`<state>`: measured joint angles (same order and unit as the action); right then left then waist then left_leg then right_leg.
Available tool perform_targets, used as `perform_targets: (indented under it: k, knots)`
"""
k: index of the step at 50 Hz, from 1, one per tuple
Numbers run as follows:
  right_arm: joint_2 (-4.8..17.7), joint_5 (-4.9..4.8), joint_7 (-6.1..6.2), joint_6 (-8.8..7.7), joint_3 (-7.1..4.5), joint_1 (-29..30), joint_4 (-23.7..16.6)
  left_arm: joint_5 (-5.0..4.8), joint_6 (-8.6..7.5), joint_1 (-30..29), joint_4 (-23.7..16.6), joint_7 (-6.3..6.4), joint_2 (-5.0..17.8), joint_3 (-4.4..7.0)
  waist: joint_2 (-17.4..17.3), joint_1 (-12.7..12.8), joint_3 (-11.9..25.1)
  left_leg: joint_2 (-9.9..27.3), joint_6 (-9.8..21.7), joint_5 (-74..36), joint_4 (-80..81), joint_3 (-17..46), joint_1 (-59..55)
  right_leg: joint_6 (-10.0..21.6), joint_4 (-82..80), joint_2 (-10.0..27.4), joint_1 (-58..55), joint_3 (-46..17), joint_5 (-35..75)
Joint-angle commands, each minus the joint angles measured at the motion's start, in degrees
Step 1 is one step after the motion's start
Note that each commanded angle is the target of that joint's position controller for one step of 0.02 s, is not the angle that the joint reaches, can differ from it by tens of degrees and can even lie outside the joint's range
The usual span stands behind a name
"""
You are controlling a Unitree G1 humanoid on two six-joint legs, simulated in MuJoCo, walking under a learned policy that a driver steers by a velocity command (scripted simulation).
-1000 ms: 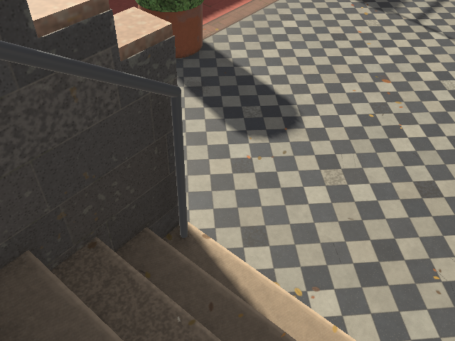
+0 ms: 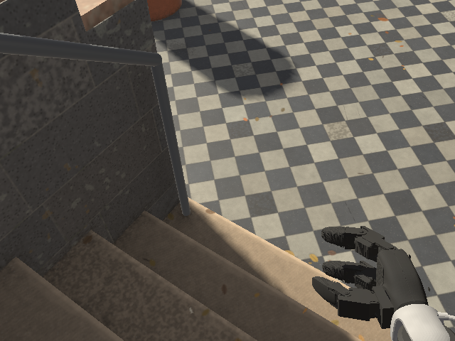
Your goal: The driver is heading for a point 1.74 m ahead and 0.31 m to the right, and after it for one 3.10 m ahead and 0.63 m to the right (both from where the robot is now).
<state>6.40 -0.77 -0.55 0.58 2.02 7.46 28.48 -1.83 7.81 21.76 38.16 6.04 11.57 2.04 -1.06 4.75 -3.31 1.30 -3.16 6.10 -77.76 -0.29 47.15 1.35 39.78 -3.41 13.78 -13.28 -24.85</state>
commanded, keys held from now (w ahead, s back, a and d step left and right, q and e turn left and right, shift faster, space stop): e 0.44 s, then no key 0.56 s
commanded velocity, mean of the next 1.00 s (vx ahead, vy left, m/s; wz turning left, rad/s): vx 0.00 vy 0.00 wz -0.38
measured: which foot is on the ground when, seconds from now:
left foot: up 0.00-0.08, down 0.10-0.58, up 0.60-0.98, down 1.00-1.00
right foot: down 0.00-0.08, up 0.10-0.56, down 0.58-1.00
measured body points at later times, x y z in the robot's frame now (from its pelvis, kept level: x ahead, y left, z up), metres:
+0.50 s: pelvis +0.04 +0.03 -0.01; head +0.05 +0.04 +0.44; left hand +0.27 +0.20 -0.10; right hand +0.04 -0.24 -0.12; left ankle +0.12 +0.13 -0.72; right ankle +0.05 -0.10 -0.63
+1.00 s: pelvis +0.08 -0.01 +0.00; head +0.05 -0.04 +0.44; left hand +0.25 +0.14 -0.12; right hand +0.02 -0.23 -0.17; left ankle +0.17 +0.17 -0.71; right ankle +0.03 -0.07 -0.72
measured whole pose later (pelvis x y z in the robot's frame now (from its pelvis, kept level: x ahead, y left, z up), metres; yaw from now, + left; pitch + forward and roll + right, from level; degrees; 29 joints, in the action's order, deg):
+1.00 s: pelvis +0.08 -0.01 +0.00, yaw -22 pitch +0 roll -1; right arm 10.0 -0.5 1.9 5.1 -1.1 -19.6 49.1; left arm -0.6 1.9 15.8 46.0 2.1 5.7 -1.3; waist -5.8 -2.8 2.5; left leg 3.9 -3.8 16.5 -44.0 9.8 21.9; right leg 4.6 39.3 -5.5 15.9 0.2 -23.1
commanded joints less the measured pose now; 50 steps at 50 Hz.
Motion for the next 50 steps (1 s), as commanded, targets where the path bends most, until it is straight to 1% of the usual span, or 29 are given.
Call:
perform_targets:
  k: [1, 3, 4, 5, 6, 7, 8, 10, 12, 14, 17, 20, 23, 25, 28, 29, 30, 31, 32, 33, 35, 36, 39, 40, 41, 44, 46, 48, 50]
  knots:
    - [2.08, 0.34, 0.01, -0.98, -2.26, 4.75, -4.14, -0.65, 0.11, -0.03, -4.38, 0.19, 9.80, 2.49, 8.83, -2.19, -0.11, -5.75, -0.37, 6.12, 35.99, -3.03, -27.72, 8.82, -16.54, 5.95, 12.54, -10.84, 2.14]
    - [7.66, -0.16, 1.02, -0.62, -4.90, -10.44, 0.26, 0.31, -1.44, -3.81, -4.61, -1.34, 11.57, 3.29, 15.55, -10.84, 3.21, -2.50, 1.79, 9.65, 37.67, 1.08, -40.76, 6.62, -14.26, 7.19, 13.49, -14.07, -3.48]
    - [10.49, 0.40, 1.29, -0.78, -5.92, -20.08, 3.77, 0.73, -2.31, -5.98, -5.10, -2.35, 6.10, 2.25, 11.70, -14.14, 5.66, 3.67, 3.51, 10.18, 41.91, 8.11, -48.88, 4.00, 0.51, 2.27, 16.53, -10.14, -7.21]
    - [13.49, 1.24, 0.78, -0.95, -5.55, -29.99, 7.78, 1.08, -2.83, -7.57, -6.77, -3.00, -0.69, 0.56, -4.84, -12.55, 8.07, 11.65, 5.97, -11.05, 42.70, 22.17, -53.30, 1.56, 21.43, -6.53, 23.33, -10.86, -15.91]
    - [12.62, 3.03, 0.08, -1.71, -4.27, -28.49, 8.25, -0.83, -3.18, -0.32, -8.90, -3.53, -3.82, 0.59, -14.70, -3.76, 8.33, 22.23, 10.80, -13.18, 56.41, 49.27, -50.63, -0.74, 31.73, -8.14, 30.76, -17.46, -20.44]
    - [15.83, 2.30, -0.17, -2.81, -5.64, -22.80, 7.76, -0.89, -3.69, -0.71, -9.35, -3.22, 1.22, 2.03, -18.89, -1.75, 2.38, 23.68, 12.79, 0.17, 63.07, 55.96, -41.65, -3.59, 38.42, -6.73, 34.90, -13.90, -15.65]
    - [12.30, 1.29, -0.22, -2.84, -5.13, -20.28, 7.86, -0.16, -2.81, -1.53, -7.08, -2.85, 6.29, 3.55, -16.44, -2.04, -1.14, 20.73, 13.11, 15.93, 61.55, 45.75, -39.40, -4.94, 43.86, -5.09, 39.19, -9.42, -10.64]
    - [9.81, 1.17, 0.64, -0.75, -4.17, -17.36, 8.07, 0.37, -0.44, -4.99, -6.33, -2.60, 8.97, 4.44, -12.61, -1.96, -1.51, 14.34, 12.13, 31.82, 60.19, 29.02, -29.47, -4.85, 51.61, -3.35, 38.27, -1.64, -2.26]
    - [11.45, 2.01, 1.95, 0.61, -3.48, -14.86, 8.17, -0.83, -0.06, -6.83, -7.23, -3.61, 6.02, 3.15, -8.63, -0.48, 1.22, 12.23, 12.83, 19.89, 59.42, 19.11, -21.56, -5.41, 60.95, -3.38, 32.82, 2.38, 4.26]
    - [11.90, 2.81, 3.58, 1.00, -1.84, -12.91, 6.80, -0.47, -0.09, -6.12, -7.14, -3.40, 4.07, 1.93, -4.81, 0.63, 4.19, 11.18, 13.66, 9.18, 55.82, 10.84, -18.38, -6.99, 66.14, -4.60, 28.79, 5.99, 13.93]
    - [11.91, 1.37, 5.32, 1.78, -1.06, -19.40, 7.61, 0.81, 0.24, -8.67, -10.62, -2.92, 3.91, 0.66, -4.89, -1.80, 3.80, 12.72, 14.77, 11.94, 54.20, 7.96, -25.01, -8.28, 59.04, -2.27, 35.38, 7.38, 15.24]
    - [15.53, 2.25, 6.29, 2.25, -3.15, -27.14, 9.78, 1.77, -0.83, -14.77, -13.42, -3.67, 3.68, -0.35, -6.47, -6.35, 4.50, 14.63, 16.21, 14.61, 53.87, 8.62, -34.25, -7.57, 42.10, 1.49, 37.44, 7.66, 16.16]
    - [17.98, 3.09, 5.79, 1.97, -4.07, -23.48, 8.14, 1.99, -2.01, -15.91, -12.71, -4.38, 4.09, -0.84, -6.74, -6.00, 6.13, 15.66, 17.41, 8.43, 51.36, 4.48, -27.97, -6.20, 34.47, 2.32, 24.42, 14.29, 16.03]
    - [19.34, 2.42, 5.19, 1.14, -4.48, -20.16, 6.47, 1.53, -2.51, -12.30, -10.51, -4.85, 4.81, -0.58, -9.78, -4.57, 7.49, 17.61, 16.83, 0.91, 49.34, 4.58, -21.56, -5.30, 36.13, 2.69, 12.47, 15.51, 19.60]
    - [17.09, -1.23, 5.31, 3.34, -5.06, -20.93, 7.44, -0.34, -2.13, -4.23, -7.56, -5.48, 1.71, -1.29, -9.03, -2.88, 3.80, 14.90, 13.52, 12.43, 46.48, 3.43, -21.93, 2.46, -1.82, 1.94, 1.78, 16.44, -7.31]
    - [14.64, -1.01, 5.40, 3.64, -4.58, -24.28, 8.49, -0.38, -2.26, -0.05, -4.52, -5.90, 2.88, -0.35, -2.77, -3.00, 5.12, 12.74, 12.25, 15.56, 39.33, 1.78, -18.74, 3.41, -7.45, -0.56, -7.12, 17.90, -4.59]
    - [10.65, -0.32, 4.51, 3.38, -3.57, -25.42, 7.14, -0.29, -2.79, 1.87, -4.06, -6.29, 9.06, 1.39, 12.09, -4.70, 4.74, 7.69, 6.45, 26.88, 16.02, -3.23, -3.57, 6.73, -7.81, 7.65, -17.28, 0.56, 17.63]
    - [10.59, -0.60, 3.40, 1.62, -3.13, -15.79, 1.52, 0.78, -4.85, 4.53, -3.74, -7.46, 13.39, 2.60, 22.66, -1.87, 4.80, -1.14, 3.57, 36.08, 8.62, 4.48, 12.12, 16.83, -19.76, 21.47, -15.82, -29.85, 30.60]
    - [14.84, -3.67, 4.11, 0.30, -4.69, -6.78, 1.47, 4.05, -6.80, 5.14, -2.81, -8.11, 11.27, 2.25, 9.95, 1.79, 1.13, -3.56, 3.31, 33.67, 4.23, 17.20, 16.82, 20.38, -24.21, 25.18, -12.51, -36.10, 21.55]
    - [14.06, -3.88, 4.46, 0.45, -4.92, -8.85, 4.17, 4.28, -7.07, 2.72, -0.67, -7.82, 7.97, 1.32, 7.25, -1.38, -1.25, -3.96, 3.21, 28.65, 3.95, 20.85, 17.38, 18.74, -21.33, 23.69, -11.27, -28.60, 16.40]
    - [13.38, -0.83, 4.57, 3.04, -5.82, -18.93, 11.34, 1.23, -5.31, -3.85, -0.50, -6.56, 0.45, -1.03, 6.53, -6.54, 0.34, -2.73, 2.00, 17.30, 4.03, 20.43, 10.17, 11.66, -17.11, 18.01, -4.64, -14.96, 6.77]
    - [12.66, -1.33, 4.10, 4.29, -6.25, -22.58, 13.84, 1.54, -5.13, -7.48, -0.97, -6.41, -0.69, -2.03, 5.99, -9.17, 1.06, -3.40, 1.32, 11.65, 1.17, 18.55, 2.33, 9.02, -17.10, 14.84, 3.39, -9.97, 7.22]
    - [8.19, -1.34, 3.06, 5.19, -5.87, -28.26, 17.97, 3.60, -6.06, -13.28, -1.09, -5.70, 0.92, -3.17, 2.57, -12.35, 5.13, -4.98, -0.79, -1.81, -9.66, 13.18, -12.55, 8.01, -16.20, 11.03, 15.64, -0.48, 17.93]
    - [6.99, -1.10, 3.20, 5.13, -5.51, -27.21, 17.85, 3.29, -6.18, -12.72, -0.25, -5.21, -0.25, -3.92, 2.06, -11.48, 4.87, -4.81, -1.18, -2.73, -10.20, 12.68, -12.47, 8.46, -14.69, 10.60, 15.23, 1.18, 21.24]
    - [6.68, -1.01, 3.25, 5.36, -5.27, -24.76, 15.90, 1.62, -6.04, -10.63, 0.42, -5.18, -4.15, -4.90, 1.86, -10.08, 2.97, -3.35, -1.17, 2.41, -1.73, 14.89, -8.13, 8.17, -15.08, 10.77, 11.05, 1.16, 16.71]
    - [4.89, 0.70, 3.17, 4.63, -3.79, -19.89, 13.76, 1.29, -5.75, -4.91, 3.45, -3.48, -3.66, -3.69, 7.02, -6.76, 3.03, 1.31, -0.96, 2.06, 22.70, 12.38, -10.72, 7.25, -14.51, 9.35, 2.05, 0.52, 15.45]
    - [7.44, 0.90, 2.57, 3.85, -4.70, -26.21, 16.99, 3.18, -7.36, -7.01, 3.69, -3.51, -1.36, -3.09, 8.84, -8.68, 8.16, 1.65, -1.62, -1.44, 17.81, 8.98, -24.37, 9.63, -11.99, 11.40, 7.19, 1.66, 30.21]
    - [7.05, 0.23, 2.69, 3.61, -3.87, -22.04, 14.60, 0.78, -6.50, -4.94, 5.32, -4.09, -2.57, -3.02, 11.77, -5.71, 1.67, 0.16, -0.92, 16.77, 36.87, 5.97, -22.33, 7.74, -14.19, 10.48, 3.60, 2.90, 37.11]
    - [6.77, 0.15, 2.15, 3.02, -3.05, -25.23, 17.04, 0.30, -5.98, -0.81, 7.43, -4.34, 0.14, -2.18, 10.98, -5.18, 1.32, 2.41, 0.05, 6.64, 46.27, 6.91, -30.05, 5.84, -13.78, 10.62, 2.55, 0.65, 34.58]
